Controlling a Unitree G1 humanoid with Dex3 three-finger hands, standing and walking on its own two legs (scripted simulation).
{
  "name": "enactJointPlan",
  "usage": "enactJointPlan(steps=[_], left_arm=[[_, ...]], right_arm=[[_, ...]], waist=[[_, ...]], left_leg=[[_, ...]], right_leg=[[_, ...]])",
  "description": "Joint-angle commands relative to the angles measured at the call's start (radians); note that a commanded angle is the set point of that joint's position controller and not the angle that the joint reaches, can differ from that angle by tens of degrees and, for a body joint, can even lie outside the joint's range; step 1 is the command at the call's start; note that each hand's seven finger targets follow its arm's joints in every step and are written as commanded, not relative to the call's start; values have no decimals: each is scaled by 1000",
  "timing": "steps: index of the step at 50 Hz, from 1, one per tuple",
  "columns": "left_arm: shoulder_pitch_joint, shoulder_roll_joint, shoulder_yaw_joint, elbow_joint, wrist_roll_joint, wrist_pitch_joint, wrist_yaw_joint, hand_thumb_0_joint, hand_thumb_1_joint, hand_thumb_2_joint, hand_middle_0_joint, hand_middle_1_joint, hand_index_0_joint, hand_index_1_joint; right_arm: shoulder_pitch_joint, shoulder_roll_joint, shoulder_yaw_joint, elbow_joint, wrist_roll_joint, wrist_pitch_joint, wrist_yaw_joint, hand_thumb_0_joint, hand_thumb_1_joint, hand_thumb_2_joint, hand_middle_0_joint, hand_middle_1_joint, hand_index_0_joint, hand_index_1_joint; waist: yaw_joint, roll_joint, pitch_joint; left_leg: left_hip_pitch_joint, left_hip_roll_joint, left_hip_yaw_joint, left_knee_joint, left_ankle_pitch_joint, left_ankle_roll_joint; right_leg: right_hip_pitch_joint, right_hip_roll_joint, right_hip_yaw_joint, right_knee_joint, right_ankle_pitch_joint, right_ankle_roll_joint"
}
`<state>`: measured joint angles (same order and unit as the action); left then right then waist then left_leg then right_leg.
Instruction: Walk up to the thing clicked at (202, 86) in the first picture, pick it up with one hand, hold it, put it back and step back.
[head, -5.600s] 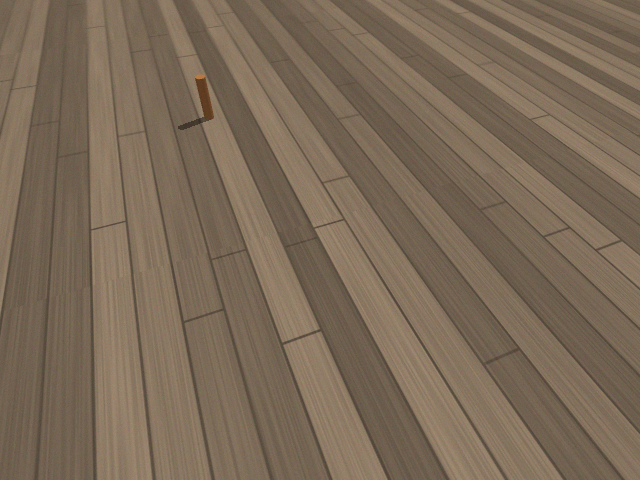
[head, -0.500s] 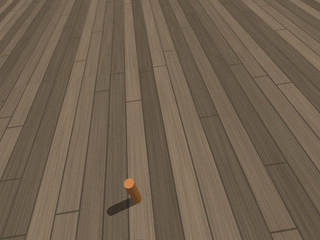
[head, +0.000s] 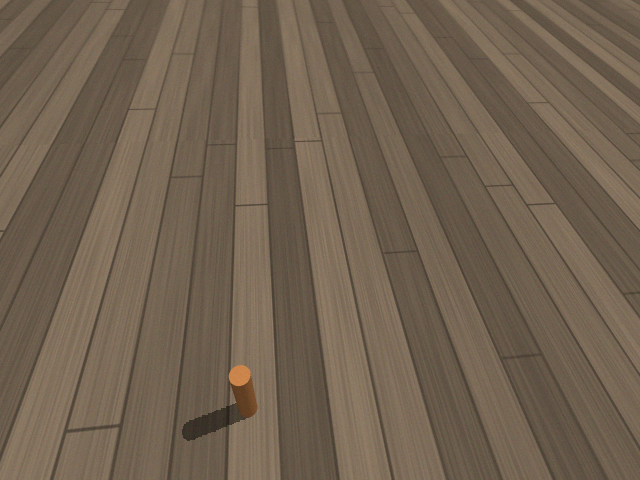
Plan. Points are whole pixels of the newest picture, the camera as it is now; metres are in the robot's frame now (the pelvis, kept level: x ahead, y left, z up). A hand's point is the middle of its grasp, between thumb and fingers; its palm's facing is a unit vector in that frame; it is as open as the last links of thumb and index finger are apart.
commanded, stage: walk up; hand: left
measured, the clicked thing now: (244, 393) +0.45 +0.20 -0.64
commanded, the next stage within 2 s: stand in 1.50 s
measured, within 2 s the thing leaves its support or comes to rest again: neither
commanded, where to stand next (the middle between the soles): +0.12 -0.01 m, yaw -2 degrees
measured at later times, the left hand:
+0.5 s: hand out of the picture +0.10 +0.25 -0.14, palm faces -0.01 -0.94 -0.35, open 7.4 cm
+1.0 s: hand out of the picture +0.13 +0.25 -0.14, palm faces -0.04 -0.94 -0.34, open 7.3 cm
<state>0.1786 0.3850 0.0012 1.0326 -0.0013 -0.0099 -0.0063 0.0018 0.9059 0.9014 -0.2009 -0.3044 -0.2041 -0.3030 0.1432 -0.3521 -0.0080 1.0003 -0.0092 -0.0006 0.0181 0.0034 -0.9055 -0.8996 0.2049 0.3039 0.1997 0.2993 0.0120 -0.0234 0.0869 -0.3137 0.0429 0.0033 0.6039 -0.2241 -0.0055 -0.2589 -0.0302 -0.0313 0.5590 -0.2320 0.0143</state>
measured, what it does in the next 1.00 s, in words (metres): stands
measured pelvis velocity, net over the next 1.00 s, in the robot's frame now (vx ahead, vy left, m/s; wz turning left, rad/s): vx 0.04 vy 0.00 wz -0.01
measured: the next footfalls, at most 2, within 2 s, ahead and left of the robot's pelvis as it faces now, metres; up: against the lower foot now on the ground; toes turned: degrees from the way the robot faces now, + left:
none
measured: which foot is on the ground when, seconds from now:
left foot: down 0.00-1.00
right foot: down 0.00-1.00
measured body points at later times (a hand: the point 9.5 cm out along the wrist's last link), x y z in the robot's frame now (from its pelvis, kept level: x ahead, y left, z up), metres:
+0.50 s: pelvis +0.03 -0.01 +0.02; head +0.05 -0.01 +0.47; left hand +0.10 +0.30 -0.11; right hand +0.13 -0.30 -0.12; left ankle +0.07 +0.12 -0.73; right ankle +0.05 -0.14 -0.73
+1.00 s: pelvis +0.04 +0.00 +0.02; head +0.05 +0.00 +0.47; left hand +0.13 +0.30 -0.11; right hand +0.11 -0.30 -0.11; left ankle +0.07 +0.12 -0.73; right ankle +0.05 -0.14 -0.73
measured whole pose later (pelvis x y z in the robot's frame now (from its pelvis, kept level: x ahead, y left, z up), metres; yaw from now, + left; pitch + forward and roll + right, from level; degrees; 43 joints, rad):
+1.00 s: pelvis +0.04 +0.00 +0.02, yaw -1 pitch -2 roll +0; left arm 0.07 0.35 0.00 1.16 0.01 -0.01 -0.01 0.00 0.91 0.90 -0.20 -0.30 -0.20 -0.30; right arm 0.08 -0.34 -0.01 1.16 -0.01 0.00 0.01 0.00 -0.91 -0.90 0.20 0.30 0.20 0.30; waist -0.01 0.00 0.05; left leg -0.15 0.03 0.03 0.33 -0.15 -0.01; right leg -0.12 -0.04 -0.01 0.33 -0.17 0.03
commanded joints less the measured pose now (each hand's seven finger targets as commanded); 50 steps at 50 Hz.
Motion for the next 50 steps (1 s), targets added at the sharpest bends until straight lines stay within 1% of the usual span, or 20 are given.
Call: enactJointPlan(steps=[1,2,4,6,7,8,9,11,12,14,16,19,20,21,27,32,36,38,42,50], left_arm=[[-27,208,49,-22,6,-19,5,0,900,900,-200,-300,-200,-300],[-24,208,47,-12,4,-21,3,0,900,900,-200,-300,-200,-300],[-45,205,45,-1,5,-29,2,0,900,900,-200,-300,-200,-300],[-59,200,41,9,7,-40,4,0,900,900,-200,-300,-200,-300],[-63,202,40,13,5,-42,5,0,900,900,-200,-300,-200,-300],[-69,201,38,19,4,-43,5,0,900,900,-200,-300,-200,-300],[-73,202,38,23,3,-41,4,0,900,900,-200,-300,-200,-300],[-79,200,36,33,5,-38,4,0,900,900,-200,-300,-200,-300],[-76,197,36,35,7,-38,4,0,900,900,-200,-300,-200,-300],[-71,197,36,47,7,-41,5,0,900,900,-200,-300,-200,-300],[-84,194,36,51,5,-44,7,0,900,900,-200,-300,-200,-300],[-85,188,37,59,-3,-40,11,0,900,900,-200,-300,-200,-300],[-77,185,36,65,-5,-39,11,0,900,900,-200,-300,-200,-300],[-82,186,37,66,-3,-37,13,0,900,900,-200,-300,-200,-300],[-117,181,38,70,-2,-27,16,0,900,900,-200,-300,-200,-300],[-138,178,42,65,0,-21,16,0,900,900,-200,-300,-200,-300],[-148,177,41,73,2,-18,14,0,900,900,-200,-300,-200,-300],[-156,175,42,68,5,-18,13,0,900,900,-200,-300,-200,-300],[-159,173,42,65,7,-21,11,0,900,900,-200,-300,-200,-300],[-158,173,43,69,6,-19,12,0,900,900,-200,-300,-200,-300]], right_arm=[[-87,-251,-53,-45,3,-10,-12,0,-900,-900,200,300,200,300],[-91,-247,-53,-37,1,-8,-10,0,-900,-900,200,300,200,300],[-87,-234,-50,-23,2,-12,-7,0,-900,-900,200,300,200,300],[-88,-224,-46,-10,6,-20,-6,0,-900,-900,200,300,200,300],[-88,-220,-44,-1,8,-22,-6,0,-900,-900,200,300,200,300],[-92,-222,-45,3,9,-24,-7,0,-900,-900,200,300,200,300],[-82,-222,-44,13,10,-22,-6,0,-900,-900,200,300,200,300],[-102,-227,-46,22,9,-18,-5,0,-900,-900,200,300,200,300],[-107,-225,-45,26,9,-19,-5,0,-900,-900,200,300,200,300],[-110,-218,-42,35,11,-22,-5,0,-900,-900,200,300,200,300],[-102,-212,-40,46,13,-25,-6,0,-900,-900,200,300,200,300],[-107,-210,-39,66,13,-27,-10,0,-900,-900,200,300,200,300],[-123,-210,-38,67,12,-26,-10,0,-900,-900,200,300,200,300],[-127,-210,-40,68,11,-25,-12,0,-900,-900,200,300,200,300],[-129,-201,-39,91,9,-22,-14,0,-900,-900,200,300,200,300],[-131,-208,-41,100,3,-26,-19,0,-900,-900,200,300,200,300],[-141,-209,-42,103,4,-24,-18,0,-900,-900,200,300,200,300],[-131,-209,-42,102,3,-26,-18,0,-900,-900,200,300,200,300],[-128,-209,-40,100,4,-26,-16,0,-900,-900,200,300,200,300],[-119,-209,-42,104,3,-24,-18,0,-900,-900,200,300,200,300]], waist=[[2,141,-25],[3,124,-7],[-9,79,-22],[-17,46,-72],[-18,32,-87],[-21,26,-97],[-20,21,-88],[-16,12,-53],[-14,5,-59],[-13,-13,-81],[-17,-27,-115],[-7,1,-142],[1,10,-136],[-3,7,-142],[-5,21,-125],[-5,50,-142],[-8,49,-98],[-13,46,-103],[-15,42,-134],[-19,29,-128]], left_leg=[[-67,104,-183,-293,-404,48],[-39,94,-174,-278,-385,44],[18,84,-162,-249,-280,44],[101,77,-133,-217,-131,43],[128,73,-123,-216,-89,41],[132,75,-124,-227,-81,43],[122,75,-130,-246,-118,41],[112,77,-133,-261,-147,39],[119,80,-132,-265,-132,40],[149,80,-120,-261,-44,41],[174,77,-100,-253,63,35],[196,86,-94,-264,181,29],[200,85,-95,-263,198,29],[201,89,-91,-263,211,30],[190,88,-83,-292,204,23],[186,94,-75,-315,216,22],[175,93,-81,-333,155,19],[162,94,-85,-343,124,21],[190,93,-76,-328,143,23],[203,89,-75,-332,144,20]], right_leg=[[5,-55,105,-162,-233,-51],[-37,-61,121,-188,-262,-54],[-51,-74,135,-225,-232,-57],[-36,-91,142,-241,-116,-55],[-37,-98,150,-244,-71,-53],[-25,-99,143,-252,-58,-49],[-30,-99,147,-259,-107,-46],[-46,-94,142,-274,-161,-41],[-34,-94,138,-278,-145,-41],[-6,-101,133,-278,-62,-40],[42,-111,130,-272,61,-35],[93,-112,111,-254,154,-30],[92,-108,106,-257,167,-26],[106,-109,99,-260,177,-27],[128,-105,92,-271,169,-22],[168,-107,89,-262,201,-23],[136,-99,91,-273,146,-21],[149,-96,91,-278,136,-20],[159,-100,95,-284,145,-21],[142,-95,92,-283,139,-20]])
